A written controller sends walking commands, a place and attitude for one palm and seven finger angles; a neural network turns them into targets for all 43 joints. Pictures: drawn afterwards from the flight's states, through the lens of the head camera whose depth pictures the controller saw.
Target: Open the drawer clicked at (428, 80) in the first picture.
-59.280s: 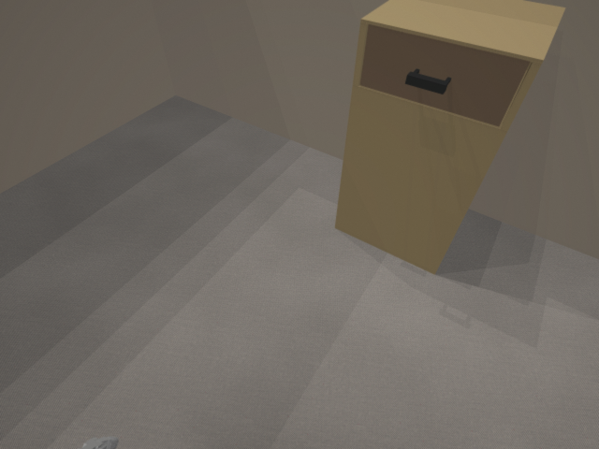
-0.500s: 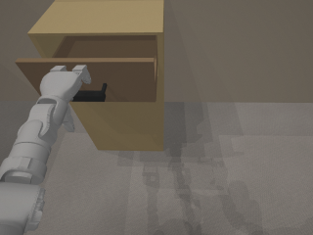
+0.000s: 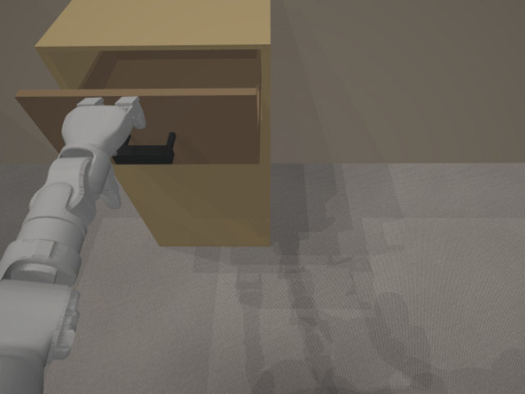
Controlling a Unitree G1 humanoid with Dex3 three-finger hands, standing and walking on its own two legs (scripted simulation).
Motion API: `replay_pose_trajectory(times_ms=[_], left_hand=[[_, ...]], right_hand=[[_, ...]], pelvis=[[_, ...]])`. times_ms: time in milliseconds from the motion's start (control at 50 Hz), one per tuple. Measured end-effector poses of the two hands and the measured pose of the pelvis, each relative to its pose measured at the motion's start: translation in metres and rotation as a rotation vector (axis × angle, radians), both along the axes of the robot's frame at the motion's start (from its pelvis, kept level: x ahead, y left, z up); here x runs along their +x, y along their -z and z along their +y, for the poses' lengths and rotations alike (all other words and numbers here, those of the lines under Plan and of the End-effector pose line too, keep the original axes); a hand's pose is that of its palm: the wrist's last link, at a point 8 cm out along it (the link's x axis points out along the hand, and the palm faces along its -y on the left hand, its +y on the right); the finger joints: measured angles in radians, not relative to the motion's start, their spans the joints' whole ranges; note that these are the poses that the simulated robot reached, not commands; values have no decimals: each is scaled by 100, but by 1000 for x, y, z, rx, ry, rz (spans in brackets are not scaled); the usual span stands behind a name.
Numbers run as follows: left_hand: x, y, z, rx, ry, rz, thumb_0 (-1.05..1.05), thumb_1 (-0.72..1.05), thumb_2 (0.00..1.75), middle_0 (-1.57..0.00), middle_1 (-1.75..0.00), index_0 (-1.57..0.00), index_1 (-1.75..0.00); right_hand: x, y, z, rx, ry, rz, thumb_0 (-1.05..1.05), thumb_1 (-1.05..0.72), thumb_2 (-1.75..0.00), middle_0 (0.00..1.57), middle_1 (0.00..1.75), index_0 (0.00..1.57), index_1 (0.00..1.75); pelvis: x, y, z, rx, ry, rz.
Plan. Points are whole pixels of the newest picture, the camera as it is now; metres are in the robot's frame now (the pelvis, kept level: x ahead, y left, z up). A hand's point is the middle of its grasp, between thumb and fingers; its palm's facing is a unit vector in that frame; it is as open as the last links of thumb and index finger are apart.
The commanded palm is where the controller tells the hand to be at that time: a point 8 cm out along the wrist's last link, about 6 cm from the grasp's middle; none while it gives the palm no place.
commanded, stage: re-aim the fingers above the handle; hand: left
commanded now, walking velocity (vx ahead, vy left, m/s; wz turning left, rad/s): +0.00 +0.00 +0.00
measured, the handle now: (146, 146) +0.54 +0.22 +0.03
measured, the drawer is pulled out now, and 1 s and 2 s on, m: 0.15 0.15 0.15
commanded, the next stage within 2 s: lower the fingers behind the handle in 0.94 s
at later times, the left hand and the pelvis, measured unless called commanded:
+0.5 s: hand (110, 153) +0.46 +0.24 +0.10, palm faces +0.00 +0.00 -1.00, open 13.8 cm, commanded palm +0.43 +0.24 +0.16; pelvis +0.01 +0.00 +0.00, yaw +0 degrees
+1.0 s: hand (122, 155) +0.46 +0.22 +0.10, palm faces -0.05 +0.01 -1.00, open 13.8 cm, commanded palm +0.44 +0.23 +0.15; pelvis +0.00 -0.01 +0.00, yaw +1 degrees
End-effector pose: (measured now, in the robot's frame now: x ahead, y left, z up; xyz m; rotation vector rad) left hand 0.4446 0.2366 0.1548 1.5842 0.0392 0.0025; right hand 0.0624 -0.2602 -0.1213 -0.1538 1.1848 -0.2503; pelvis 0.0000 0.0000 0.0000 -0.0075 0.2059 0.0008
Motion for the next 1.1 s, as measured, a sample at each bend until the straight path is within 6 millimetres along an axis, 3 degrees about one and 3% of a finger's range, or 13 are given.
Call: replay_pose_trajectory(times_ms=[80, 220, 500, 700, 900, 1100], left_hand=[[1, -1, 5, -6, 9, 11, 0, -49, 30, -32, -120, -32, -120], [-2, 5, -6, -32, 74, -1, -1, -49, 30, -32, -120, -32, -120], [-6, -3, 4, -9, -9, -19, 0, -49, 30, -32, -120, -32, -120], [-11, 2, -15, -28, 82, 1, 0, -49, 30, -32, -120, -32, -120], [-4, -3, 1, 9, -14, -5, 0, -49, 30, -32, -120, -32, -120], [1, 3, -21, -32, 79, -1, 0, -49, 30, -32, -120, -32, -120]], right_hand=[[-9, 0, -1, -8, 12, 31, 1, -90, -90, 20, 30, 20, 30], [-13, -1, -4, -18, 13, 69, 1, -90, -90, 20, 30, 20, 30], [16, -2, 1, 10, -9, -9, 1, -90, -90, 20, 30, 20, 30], [32, -4, 0, -6, -47, -42, 1, -90, -90, 20, 30, 20, 30], [15, 1, -6, 4, -27, -2, 1, -90, -90, 20, 30, 20, 30], [-4, 1, -13, -17, 8, 42, 1, -90, -90, 20, 30, 20, 30]], pelvis=[[3, 0, 1, -3, 0, 6], [6, 1, 4, -6, -4, 6], [8, -1, 3, -6, -3, -1], [4, 0, -2, -3, -17, -13], [3, 1, -5, -1, -14, 2], [4, 1, -6, 0, -7, 2]])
